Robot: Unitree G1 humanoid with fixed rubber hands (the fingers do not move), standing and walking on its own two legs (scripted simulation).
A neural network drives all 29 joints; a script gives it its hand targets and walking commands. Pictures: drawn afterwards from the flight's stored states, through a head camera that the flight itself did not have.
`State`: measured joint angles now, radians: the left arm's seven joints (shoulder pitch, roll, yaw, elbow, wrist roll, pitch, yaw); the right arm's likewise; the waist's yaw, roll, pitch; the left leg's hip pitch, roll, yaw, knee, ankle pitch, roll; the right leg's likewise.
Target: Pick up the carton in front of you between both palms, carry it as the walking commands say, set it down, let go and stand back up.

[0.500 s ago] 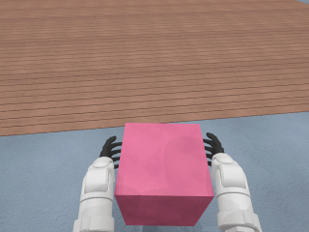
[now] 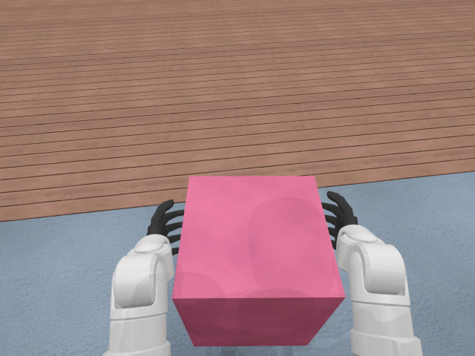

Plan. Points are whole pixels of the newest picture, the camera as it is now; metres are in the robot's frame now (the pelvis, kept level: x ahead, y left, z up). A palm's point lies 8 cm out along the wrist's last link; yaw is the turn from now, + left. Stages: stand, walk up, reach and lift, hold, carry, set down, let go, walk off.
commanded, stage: carry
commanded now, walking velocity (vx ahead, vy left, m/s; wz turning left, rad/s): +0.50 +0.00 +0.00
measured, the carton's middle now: (251, 265) +0.28 -0.01 +0.02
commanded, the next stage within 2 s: none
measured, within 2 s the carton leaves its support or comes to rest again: neither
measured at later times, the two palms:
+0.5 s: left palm (196, 142) +0.57 +0.11 +0.07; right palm (322, 143) +0.56 -0.19 +0.06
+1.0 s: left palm (199, 81) +0.91 +0.14 +0.06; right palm (291, 77) +0.90 -0.16 +0.07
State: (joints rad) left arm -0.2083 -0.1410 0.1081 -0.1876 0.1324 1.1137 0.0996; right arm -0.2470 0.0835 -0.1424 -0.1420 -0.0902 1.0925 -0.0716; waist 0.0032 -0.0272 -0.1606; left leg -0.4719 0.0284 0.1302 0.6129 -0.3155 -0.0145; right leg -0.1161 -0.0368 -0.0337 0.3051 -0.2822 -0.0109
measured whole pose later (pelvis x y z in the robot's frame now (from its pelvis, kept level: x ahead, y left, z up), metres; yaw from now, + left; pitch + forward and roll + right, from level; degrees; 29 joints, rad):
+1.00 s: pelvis +0.63 +0.00 -0.03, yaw -3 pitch +3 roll +1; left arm -0.18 -0.13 0.12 -0.38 0.10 1.22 0.09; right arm -0.20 0.14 -0.12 -0.34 -0.11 1.18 -0.09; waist -0.01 -0.04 -0.06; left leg -0.48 0.04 0.27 0.55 -0.15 0.11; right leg -0.14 -0.10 -0.11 0.88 -0.50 0.04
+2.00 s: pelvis +0.84 -0.02 -0.01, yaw -1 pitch +4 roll -1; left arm -0.20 -0.14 0.15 0.13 0.22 0.71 0.02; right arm -0.21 0.14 -0.19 0.14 -0.23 0.69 -0.02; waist 0.00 0.01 -0.09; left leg -0.15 0.06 0.20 0.52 -0.38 -0.01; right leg -0.30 -0.06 -0.19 0.55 -0.28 0.00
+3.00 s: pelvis +0.77 -0.01 -0.01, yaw +0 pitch +1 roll +0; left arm -0.24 -0.15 0.19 0.18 0.23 0.74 0.01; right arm -0.25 0.15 -0.22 0.19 -0.24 0.72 -0.01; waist 0.00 0.01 -0.09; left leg -0.22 0.03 0.20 0.54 -0.34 0.04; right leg -0.34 -0.09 -0.19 0.52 -0.19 -0.01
